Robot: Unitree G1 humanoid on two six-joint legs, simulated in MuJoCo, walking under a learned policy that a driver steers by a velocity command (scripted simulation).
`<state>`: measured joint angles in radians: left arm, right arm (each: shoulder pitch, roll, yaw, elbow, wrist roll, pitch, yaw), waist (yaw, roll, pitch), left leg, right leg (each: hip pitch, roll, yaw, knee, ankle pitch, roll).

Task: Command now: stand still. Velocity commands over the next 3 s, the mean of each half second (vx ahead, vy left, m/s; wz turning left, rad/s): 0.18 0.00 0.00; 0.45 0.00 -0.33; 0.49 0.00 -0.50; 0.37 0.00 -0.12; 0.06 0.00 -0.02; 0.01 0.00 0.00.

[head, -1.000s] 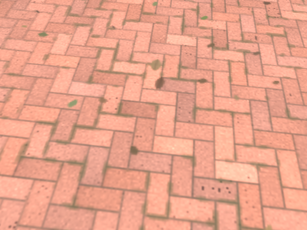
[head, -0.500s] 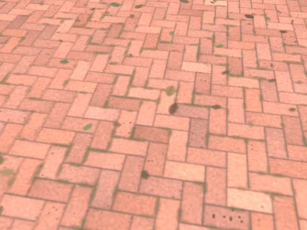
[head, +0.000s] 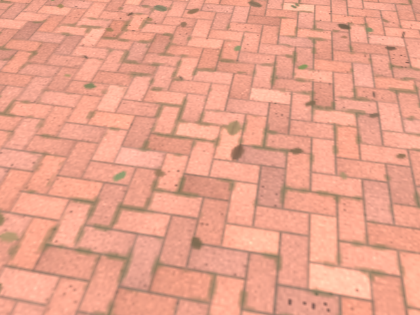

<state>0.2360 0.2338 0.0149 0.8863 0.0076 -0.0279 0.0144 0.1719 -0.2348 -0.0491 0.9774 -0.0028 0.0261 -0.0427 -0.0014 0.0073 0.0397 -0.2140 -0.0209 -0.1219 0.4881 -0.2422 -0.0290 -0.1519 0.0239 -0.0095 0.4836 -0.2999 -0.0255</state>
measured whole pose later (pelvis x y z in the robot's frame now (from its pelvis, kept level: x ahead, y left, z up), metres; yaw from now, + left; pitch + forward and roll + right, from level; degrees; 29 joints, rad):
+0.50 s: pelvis +0.07 +0.05 -0.01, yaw -1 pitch +0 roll +0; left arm 0.37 0.30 0.04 0.99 -0.02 -0.04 0.02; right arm 0.18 -0.27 -0.07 1.04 0.02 -0.09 0.01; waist 0.01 -0.04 0.00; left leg -0.28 0.00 0.05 0.55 -0.25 0.03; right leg -0.16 -0.03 0.03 0.66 -0.44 -0.02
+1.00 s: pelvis +0.32 +0.02 -0.03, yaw -13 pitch +1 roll +0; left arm 0.03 0.25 0.05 0.74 -0.03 -0.06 -0.06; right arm 0.38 -0.26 -0.03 1.01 -0.01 -0.05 -0.03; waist -0.03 -0.01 0.05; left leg 0.03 0.04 0.17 0.74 -0.45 -0.01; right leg -0.52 0.05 -0.08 0.63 -0.13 -0.12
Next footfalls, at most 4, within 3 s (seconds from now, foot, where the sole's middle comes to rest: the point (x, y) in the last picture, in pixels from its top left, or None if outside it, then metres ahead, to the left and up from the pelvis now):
0.46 left None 0.12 0.15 -0.77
0.96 right None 0.46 -0.08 -0.77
1.46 left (215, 240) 0.78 0.02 -0.77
1.92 right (303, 215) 0.89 -0.31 -0.77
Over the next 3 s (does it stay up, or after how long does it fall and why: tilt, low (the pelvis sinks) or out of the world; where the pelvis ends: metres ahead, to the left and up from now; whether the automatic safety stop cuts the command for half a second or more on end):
stays up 0.89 -0.17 0.00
